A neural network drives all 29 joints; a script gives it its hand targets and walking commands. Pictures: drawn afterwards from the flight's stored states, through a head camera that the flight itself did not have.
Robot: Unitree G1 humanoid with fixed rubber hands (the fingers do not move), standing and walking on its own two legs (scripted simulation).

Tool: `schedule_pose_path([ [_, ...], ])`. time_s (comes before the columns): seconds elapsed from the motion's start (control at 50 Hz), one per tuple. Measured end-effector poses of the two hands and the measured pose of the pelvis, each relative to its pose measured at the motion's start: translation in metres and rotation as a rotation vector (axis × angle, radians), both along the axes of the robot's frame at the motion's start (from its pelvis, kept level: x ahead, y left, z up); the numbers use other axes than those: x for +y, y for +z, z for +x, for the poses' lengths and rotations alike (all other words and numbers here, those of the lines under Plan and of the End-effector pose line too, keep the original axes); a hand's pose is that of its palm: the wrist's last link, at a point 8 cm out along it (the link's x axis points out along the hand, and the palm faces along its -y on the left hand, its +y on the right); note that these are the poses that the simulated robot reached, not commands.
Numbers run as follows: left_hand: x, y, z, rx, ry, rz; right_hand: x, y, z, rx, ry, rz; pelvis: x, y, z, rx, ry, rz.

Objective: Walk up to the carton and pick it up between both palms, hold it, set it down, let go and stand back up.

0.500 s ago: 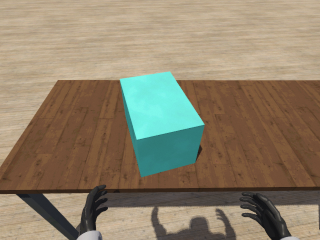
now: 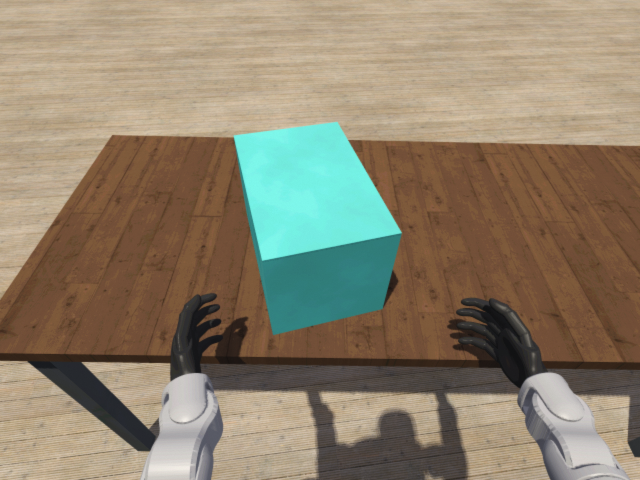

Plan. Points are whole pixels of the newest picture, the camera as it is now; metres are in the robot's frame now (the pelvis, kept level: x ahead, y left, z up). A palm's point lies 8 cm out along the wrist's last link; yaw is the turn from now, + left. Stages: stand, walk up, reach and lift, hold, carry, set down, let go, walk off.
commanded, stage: reach and lift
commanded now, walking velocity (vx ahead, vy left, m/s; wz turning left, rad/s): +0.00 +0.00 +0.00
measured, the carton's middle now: (307, 221) +0.54 +0.07 +0.00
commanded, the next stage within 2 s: none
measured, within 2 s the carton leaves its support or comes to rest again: neither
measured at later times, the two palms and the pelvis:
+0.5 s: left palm (181, 313) +0.30 +0.20 +0.07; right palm (492, 292) +0.37 -0.19 +0.06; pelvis +0.00 +0.01 +0.00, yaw +0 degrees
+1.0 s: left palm (170, 263) +0.34 +0.22 +0.11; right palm (477, 230) +0.44 -0.17 +0.10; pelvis +0.00 +0.00 +0.00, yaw +1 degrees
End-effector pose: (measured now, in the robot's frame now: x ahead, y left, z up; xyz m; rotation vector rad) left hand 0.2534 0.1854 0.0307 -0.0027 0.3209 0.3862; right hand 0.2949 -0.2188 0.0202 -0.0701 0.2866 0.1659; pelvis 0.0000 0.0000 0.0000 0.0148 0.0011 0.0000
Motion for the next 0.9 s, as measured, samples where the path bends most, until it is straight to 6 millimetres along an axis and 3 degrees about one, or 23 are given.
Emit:
schedule_pose_path([
  [0.18,0.011,0.008,0.007,0.015,0.011,-0.002,0.007,0.016,0.027,-0.036,-0.008,0.006,0.000,0.002,0.002,0.016,0.007,-0.003],
  [0.42,0.014,0.034,0.038,0.000,-0.020,-0.011,0.024,0.034,0.061,-0.041,-0.005,0.000,0.006,0.003,0.001,0.035,0.005,-0.010],
  [0.9,0.031,0.071,0.080,0.011,-0.008,0.011,0.047,0.074,0.135,-0.031,0.004,0.001,0.006,0.003,-0.001,0.112,0.016,-0.017],
])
